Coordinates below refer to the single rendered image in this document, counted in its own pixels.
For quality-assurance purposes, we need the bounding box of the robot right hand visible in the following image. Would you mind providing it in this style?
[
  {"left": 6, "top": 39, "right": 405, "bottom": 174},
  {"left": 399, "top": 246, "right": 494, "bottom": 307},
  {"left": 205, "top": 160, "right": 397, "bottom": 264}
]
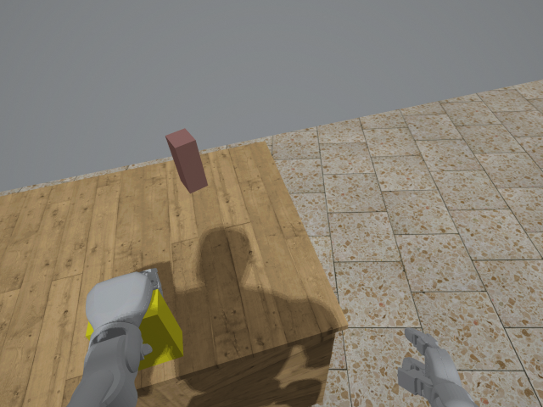
[{"left": 398, "top": 327, "right": 462, "bottom": 405}]

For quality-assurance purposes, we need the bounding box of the table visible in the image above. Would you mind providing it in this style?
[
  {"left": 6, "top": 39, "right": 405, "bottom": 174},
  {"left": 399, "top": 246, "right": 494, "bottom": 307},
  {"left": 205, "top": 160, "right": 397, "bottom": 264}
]
[{"left": 0, "top": 141, "right": 349, "bottom": 407}]

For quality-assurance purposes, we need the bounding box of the robot left hand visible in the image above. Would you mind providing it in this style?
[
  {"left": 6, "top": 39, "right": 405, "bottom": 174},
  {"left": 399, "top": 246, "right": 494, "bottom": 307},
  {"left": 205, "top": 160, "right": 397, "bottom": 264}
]
[{"left": 86, "top": 268, "right": 164, "bottom": 360}]

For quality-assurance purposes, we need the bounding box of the right robot forearm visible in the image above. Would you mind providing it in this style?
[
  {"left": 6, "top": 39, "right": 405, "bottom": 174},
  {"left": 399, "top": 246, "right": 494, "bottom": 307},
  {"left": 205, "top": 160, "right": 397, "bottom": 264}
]
[{"left": 431, "top": 382, "right": 478, "bottom": 407}]

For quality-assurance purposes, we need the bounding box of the left robot forearm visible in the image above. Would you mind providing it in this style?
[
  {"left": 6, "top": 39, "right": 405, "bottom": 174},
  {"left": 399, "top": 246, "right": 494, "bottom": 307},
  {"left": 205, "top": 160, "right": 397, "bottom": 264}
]
[{"left": 66, "top": 322, "right": 142, "bottom": 407}]

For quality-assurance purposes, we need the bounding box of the sponge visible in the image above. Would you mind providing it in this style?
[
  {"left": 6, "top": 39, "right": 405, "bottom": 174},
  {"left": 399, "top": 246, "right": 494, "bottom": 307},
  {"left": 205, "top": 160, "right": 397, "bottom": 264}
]
[{"left": 86, "top": 289, "right": 183, "bottom": 371}]

